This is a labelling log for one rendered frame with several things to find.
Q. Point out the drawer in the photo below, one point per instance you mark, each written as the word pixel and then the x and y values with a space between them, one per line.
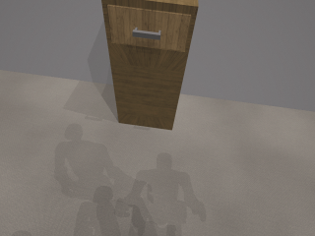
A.
pixel 173 27

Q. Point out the cabinet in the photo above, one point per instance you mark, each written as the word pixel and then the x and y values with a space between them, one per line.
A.
pixel 147 80

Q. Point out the handle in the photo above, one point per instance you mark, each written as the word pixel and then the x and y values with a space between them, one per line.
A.
pixel 146 34

